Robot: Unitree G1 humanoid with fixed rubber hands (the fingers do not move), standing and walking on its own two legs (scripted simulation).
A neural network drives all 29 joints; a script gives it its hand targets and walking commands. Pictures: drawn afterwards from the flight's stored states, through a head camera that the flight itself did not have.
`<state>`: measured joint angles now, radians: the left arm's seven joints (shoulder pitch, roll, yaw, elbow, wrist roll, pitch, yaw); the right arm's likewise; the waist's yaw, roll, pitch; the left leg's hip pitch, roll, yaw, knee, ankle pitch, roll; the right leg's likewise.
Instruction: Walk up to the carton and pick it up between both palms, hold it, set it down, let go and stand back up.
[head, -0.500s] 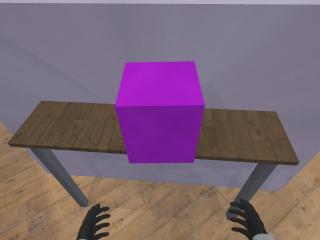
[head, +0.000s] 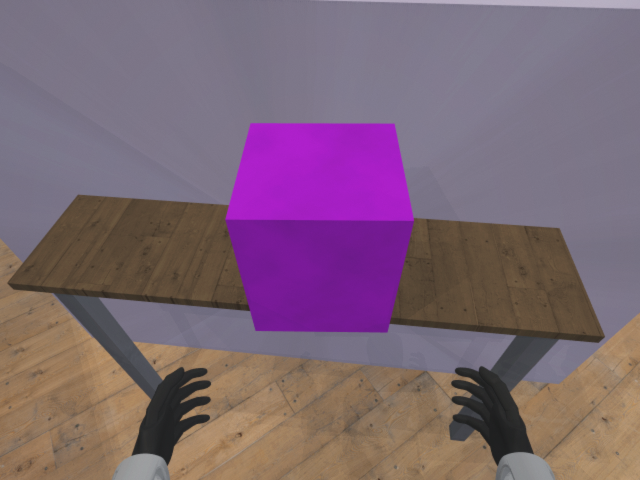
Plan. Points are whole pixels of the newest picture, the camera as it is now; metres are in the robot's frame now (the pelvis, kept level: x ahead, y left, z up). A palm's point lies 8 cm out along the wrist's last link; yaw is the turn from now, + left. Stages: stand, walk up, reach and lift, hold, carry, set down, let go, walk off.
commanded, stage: reach and lift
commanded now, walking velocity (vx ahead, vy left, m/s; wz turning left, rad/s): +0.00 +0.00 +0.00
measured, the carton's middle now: (321, 232) +0.47 +0.01 +0.04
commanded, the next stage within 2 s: none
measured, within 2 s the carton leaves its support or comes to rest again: neither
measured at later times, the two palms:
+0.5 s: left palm (142, 404) +0.22 +0.22 +0.03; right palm (482, 393) +0.22 -0.17 +0.02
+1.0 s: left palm (123, 317) +0.31 +0.25 +0.07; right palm (447, 301) +0.32 -0.14 +0.06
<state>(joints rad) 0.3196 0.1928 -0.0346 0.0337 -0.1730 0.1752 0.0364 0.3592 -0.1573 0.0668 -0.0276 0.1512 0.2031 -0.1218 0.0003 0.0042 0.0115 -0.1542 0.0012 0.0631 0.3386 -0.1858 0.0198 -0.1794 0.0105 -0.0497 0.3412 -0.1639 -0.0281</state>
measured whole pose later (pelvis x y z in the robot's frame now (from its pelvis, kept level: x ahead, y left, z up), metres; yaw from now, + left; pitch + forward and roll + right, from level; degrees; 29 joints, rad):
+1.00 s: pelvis +0.02 +0.03 +0.00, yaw +0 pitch +2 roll -1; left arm -0.11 0.38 -0.06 0.13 -0.36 0.26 0.03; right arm -0.11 -0.20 0.05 0.06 0.28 0.36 -0.23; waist 0.05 0.01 -0.02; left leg -0.16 -0.01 0.07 0.37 -0.23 0.05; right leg -0.16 0.00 -0.04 0.30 -0.17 0.00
